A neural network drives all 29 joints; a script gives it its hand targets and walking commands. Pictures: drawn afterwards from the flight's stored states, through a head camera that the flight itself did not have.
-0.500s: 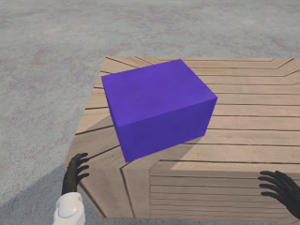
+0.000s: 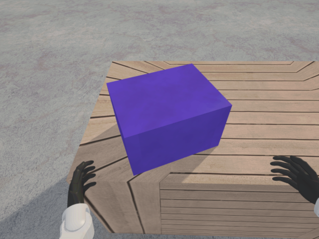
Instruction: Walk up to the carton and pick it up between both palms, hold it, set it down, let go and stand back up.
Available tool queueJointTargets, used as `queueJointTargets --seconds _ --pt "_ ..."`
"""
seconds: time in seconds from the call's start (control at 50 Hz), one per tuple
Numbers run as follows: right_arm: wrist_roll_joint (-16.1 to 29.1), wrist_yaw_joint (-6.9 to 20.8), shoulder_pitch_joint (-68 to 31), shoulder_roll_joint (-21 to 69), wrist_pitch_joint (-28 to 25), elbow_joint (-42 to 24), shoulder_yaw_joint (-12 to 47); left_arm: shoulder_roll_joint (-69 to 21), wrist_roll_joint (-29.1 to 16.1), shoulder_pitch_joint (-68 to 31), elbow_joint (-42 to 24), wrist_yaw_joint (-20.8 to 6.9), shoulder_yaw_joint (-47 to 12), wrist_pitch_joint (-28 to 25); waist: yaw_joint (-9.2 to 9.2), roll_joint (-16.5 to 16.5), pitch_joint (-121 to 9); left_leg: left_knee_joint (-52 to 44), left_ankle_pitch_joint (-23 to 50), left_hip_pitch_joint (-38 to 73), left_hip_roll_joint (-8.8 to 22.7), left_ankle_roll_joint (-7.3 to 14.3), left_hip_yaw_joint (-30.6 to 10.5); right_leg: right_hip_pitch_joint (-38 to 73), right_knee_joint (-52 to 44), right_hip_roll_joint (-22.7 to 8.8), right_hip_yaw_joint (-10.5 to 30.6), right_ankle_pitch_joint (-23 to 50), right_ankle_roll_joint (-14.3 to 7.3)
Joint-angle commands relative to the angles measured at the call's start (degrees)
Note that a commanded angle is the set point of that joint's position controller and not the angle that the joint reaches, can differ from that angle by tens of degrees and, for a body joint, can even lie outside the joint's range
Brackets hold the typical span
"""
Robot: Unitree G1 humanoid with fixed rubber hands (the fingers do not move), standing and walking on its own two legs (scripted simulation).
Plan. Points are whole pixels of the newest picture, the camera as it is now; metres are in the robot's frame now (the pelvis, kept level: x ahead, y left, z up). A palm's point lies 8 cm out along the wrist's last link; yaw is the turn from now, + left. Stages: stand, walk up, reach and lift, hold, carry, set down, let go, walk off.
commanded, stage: reach and lift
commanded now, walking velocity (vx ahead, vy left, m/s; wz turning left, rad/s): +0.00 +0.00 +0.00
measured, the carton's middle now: (164, 115) +0.50 +0.01 +0.00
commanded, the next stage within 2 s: none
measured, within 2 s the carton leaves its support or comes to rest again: neither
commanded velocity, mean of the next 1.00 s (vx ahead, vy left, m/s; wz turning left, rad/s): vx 0.00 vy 0.00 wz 0.00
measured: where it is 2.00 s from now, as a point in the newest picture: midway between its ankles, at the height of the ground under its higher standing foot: outside the picture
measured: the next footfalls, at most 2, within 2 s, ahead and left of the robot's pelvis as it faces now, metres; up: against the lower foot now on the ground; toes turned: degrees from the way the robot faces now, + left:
none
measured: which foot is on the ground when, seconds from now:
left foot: down 0.00-1.00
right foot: down 0.00-1.00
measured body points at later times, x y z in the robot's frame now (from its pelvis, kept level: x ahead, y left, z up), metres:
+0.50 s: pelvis +0.01 +0.00 +0.00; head +0.01 -0.01 +0.45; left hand +0.26 +0.21 +0.05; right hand +0.31 -0.32 +0.06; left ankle +0.01 +0.18 -0.72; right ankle +0.02 -0.07 -0.72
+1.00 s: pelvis +0.01 +0.00 +0.01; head +0.02 -0.01 +0.46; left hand +0.31 +0.20 +0.08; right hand +0.38 -0.30 +0.10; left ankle +0.01 +0.18 -0.72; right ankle +0.02 -0.07 -0.72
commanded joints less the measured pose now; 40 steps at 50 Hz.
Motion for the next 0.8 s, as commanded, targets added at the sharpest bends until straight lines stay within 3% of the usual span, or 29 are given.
queueJointTargets --seconds 0.0,0.06,0.08,0.1,0.14,0.18,0.24,0.26,0.28,0.3,0.32,0.34,0.36,0.38,0.4,0.42,0.44,0.46,0.48,0.5,0.52,0.56,0.58,0.62,0.64,0.66,0.68,0.74,0.78 --pt "5.1 -0.6 -16.9 -22.1 -1.4 -6.2 -5.4 -1.6 -1.5 -12.9 -16.4 0.8 -1.7 -1.5 3.58 -5.3 -8.6 -5.2 2.3 0.7 -1.8 1.4 -1.3 3.9 -17.9 3.6 6.9 6.3 -1.4" --pt "5.3 -0.4 -18.8 -21.1 -0.1 -7.3 -5.3 -1.6 -2.0 -15.3 -15.1 1.1 -0.6 -0.2 3.38 -5.4 -6.9 -6.1 0.0 -0.4 -2.2 1.7 -0.4 4.0 -19.0 2.9 7.7 2.2 -0.5" --pt "4.8 -0.6 -19.5 -22.2 -0.2 -8.8 -6.4 -0.3 -2.3 -16.7 -18.2 1.3 -1.0 -0.4 3.67 -5.3 -7.8 -6.3 1.5 0.3 -1.7 1.2 -0.6 4.2 -18.3 3.1 7.1 5.1 -0.3" --pt "5.5 -1.1 -20.0 -22.2 -0.2 -9.0 -6.0 -0.9 -2.3 -16.2 -15.5 1.3 1.4 -0.5 4.47 -7.6 -6.3 -5.7 2.9 -2.1 -2.1 1.5 -0.1 5.8 -18.9 2.4 8.4 4.5 -0.2" --pt "5.0 -1.4 -24.4 -20.4 1.5 -3.3 -4.7 -1.2 -0.7 -21.5 -11.4 1.2 1.0 1.1 4.13 -4.5 -4.4 -7.0 0.6 -1.2 -2.1 1.6 0.5 4.1 -19.1 3.5 7.0 4.2 -0.5" --pt "4.6 -1.3 -23.0 -22.2 1.6 -7.4 -5.8 -0.2 -2.9 -19.8 -15.1 1.1 0.9 1.2 4.24 -7.5 -7.2 -6.6 0.8 -2.4 -2.2 1.6 -0.4 5.7 -18.9 2.3 8.6 3.4 0.4" --pt "4.9 -1.8 -27.6 -20.7 2.9 -5.9 -3.5 -0.2 -1.9 -23.2 -14.7 1.1 2.4 1.4 5.84 -5.9 -8.8 -5.9 6.2 -2.1 -2.2 1.6 0.5 7.7 -17.5 3.7 7.7 10.9 -0.2" --pt "4.3 -1.6 -25.7 -21.9 2.9 -5.6 -4.8 -0.6 -2.5 -19.6 -15.6 0.9 1.2 1.7 4.40 -5.6 -8.4 -6.2 8.0 -0.2 -2.1 1.2 0.6 6.9 -17.6 4.1 6.3 12.2 -0.2" --pt "5.2 -2.1 -29.2 -20.2 2.9 -6.4 -3.9 0.5 -1.3 -24.4 -15.1 0.9 3.3 2.0 5.96 -4.9 -10.0 -6.1 8.2 -2.2 -2.5 1.3 1.2 8.6 -17.5 3.8 7.6 12.6 0.0" --pt "5.0 -2.0 -26.6 -21.9 3.4 -4.8 -5.6 0.6 -0.8 -24.0 -14.6 1.0 3.1 2.0 5.40 -2.3 -10.0 -6.2 9.4 -0.1 -2.6 0.9 0.8 6.9 -16.9 4.6 6.0 13.2 0.0" --pt "5.2 -2.5 -29.9 -22.7 3.3 -5.0 -5.5 1.0 -1.6 -24.1 -15.1 0.5 2.6 2.3 5.22 -4.8 -9.9 -5.6 11.6 0.5 -2.3 0.7 0.7 9.0 -16.8 5.1 6.3 18.3 -0.4" --pt "5.1 -2.3 -27.7 -22.7 3.2 -4.8 -4.3 0.4 -1.4 -20.5 -14.7 0.8 3.0 2.5 5.72 -3.5 -10.4 -5.4 13.0 1.0 -2.2 0.7 0.8 8.3 -16.5 5.4 5.4 18.4 -0.8" --pt "5.0 -2.5 -29.1 -22.6 3.7 -7.0 -3.8 1.1 -2.1 -22.3 -13.9 0.4 4.1 2.8 7.04 -5.7 -9.7 -5.9 11.4 -0.9 -2.5 1.3 1.3 9.4 -17.1 4.9 6.8 17.6 -0.5" --pt "5.2 -2.9 -29.5 -20.5 3.6 -5.3 -2.8 -0.2 -1.3 -23.5 -11.1 0.6 4.6 3.0 6.57 -5.5 -8.7 -6.1 11.7 -2.2 -3.1 1.4 2.0 11.0 -18.2 4.0 8.0 16.6 0.0" --pt "5.3 -2.7 -31.9 -20.9 4.0 -6.3 -2.2 2.1 -1.0 -26.0 -14.3 0.6 5.8 3.2 7.26 -5.4 -11.2 -6.3 10.6 -2.9 -3.0 1.6 1.6 12.0 -17.3 4.3 8.4 16.4 0.3" --pt "5.3 -2.6 -30.0 -22.1 5.0 -4.4 -2.8 1.5 -1.8 -23.5 -13.6 0.7 4.6 4.1 5.94 -6.1 -8.8 -6.6 12.9 -2.7 -2.7 1.2 1.2 12.5 -16.8 4.9 7.5 19.9 0.2" --pt "5.7 -3.1 -33.1 -20.3 5.1 -4.5 -2.2 2.8 -1.1 -27.8 -13.3 0.4 6.3 4.2 7.25 -4.1 -11.3 -6.4 12.5 -3.1 -2.8 1.3 2.0 12.9 -17.0 4.5 7.6 19.4 0.0" --pt "5.3 -3.4 -32.0 -21.4 5.8 -3.7 -2.7 2.0 -1.2 -26.1 -12.2 0.5 6.3 4.7 6.89 -5.6 -10.1 -6.3 15.1 -2.2 -2.8 1.0 1.6 12.6 -16.7 4.7 7.3 22.0 0.3" --pt "6.2 -3.7 -32.0 -19.8 5.4 -4.3 -1.7 2.0 -0.3 -26.1 -14.4 0.5 7.3 4.8 7.91 -2.9 -13.0 -6.4 17.0 -2.3 -3.0 0.7 2.3 16.1 -16.1 4.5 8.0 25.7 0.0" --pt "5.9 -3.9 -36.8 -19.9 5.2 -4.3 -0.4 4.2 -0.2 -30.0 -14.8 0.6 9.1 4.8 8.46 -3.7 -11.8 -5.6 17.3 -3.3 -3.2 0.7 2.3 15.2 -15.8 5.1 8.3 25.3 0.2" --pt "5.8 -4.0 -36.5 -21.1 5.8 -5.2 -2.5 1.7 -1.4 -29.6 -14.8 0.7 7.4 5.1 6.83 -4.2 -12.0 -6.0 14.9 -3.2 -2.7 0.6 1.9 14.7 -16.5 4.1 8.3 22.9 0.3" --pt "5.4 -4.1 -37.5 -21.3 6.7 -4.0 -1.3 2.8 -1.4 -30.6 -12.7 0.3 7.3 5.9 8.16 -5.2 -12.4 -6.5 15.1 -2.5 -2.8 1.2 2.3 13.8 -16.7 5.1 7.6 22.3 0.5" --pt "6.2 -4.1 -38.8 -22.6 6.4 -7.1 -3.1 3.3 -2.2 -32.1 -17.6 1.1 6.7 6.1 8.31 -3.3 -15.1 -6.7 15.2 -2.8 -2.8 0.5 2.1 14.9 -16.3 4.6 7.4 23.8 0.6" --pt "6.0 -4.4 -39.8 -21.2 7.9 -3.9 -2.6 3.1 -2.0 -33.1 -15.1 0.9 8.0 7.9 8.50 -2.8 -13.3 -6.8 15.0 -1.8 -2.6 0.5 1.7 13.8 -17.0 4.8 7.3 22.3 0.2" --pt "5.3 -4.6 -37.1 -22.8 7.9 -4.3 -4.1 2.7 -2.6 -30.8 -15.3 1.0 7.6 8.2 7.36 -3.0 -14.7 -7.2 18.1 0.1 -2.7 0.1 2.0 14.4 -17.1 5.4 6.7 24.7 -0.2" --pt "5.5 -5.0 -40.2 -20.7 8.3 -7.1 -1.8 3.6 -3.0 -33.3 -13.3 0.5 9.0 8.6 9.30 -5.5 -12.5 -6.9 15.4 -4.3 -3.3 0.7 2.7 16.1 -17.6 4.2 8.6 23.7 0.5" --pt "4.6 -5.0 -40.0 -20.6 8.9 -6.2 -1.5 3.2 -1.5 -33.3 -13.2 0.6 10.5 8.6 9.32 -7.3 -13.1 -7.4 14.5 -5.0 -3.0 0.9 2.9 17.8 -17.9 3.9 9.1 21.5 0.9" --pt "5.5 -5.1 -45.5 -20.0 10.7 -5.4 -1.6 4.2 -1.4 -39.8 -10.8 1.3 10.8 10.6 10.18 -4.1 -13.8 -8.2 12.6 -5.6 -2.7 1.0 2.8 16.5 -18.1 3.7 9.0 19.2 0.9" --pt "4.4 -5.7 -45.7 -21.4 11.3 -7.6 -2.2 5.3 -2.3 -40.6 -14.1 1.3 12.5 11.4 10.17 -7.3 -15.5 -7.8 14.6 -6.2 -3.0 0.6 2.5 19.1 -17.1 4.1 8.8 23.4 0.8"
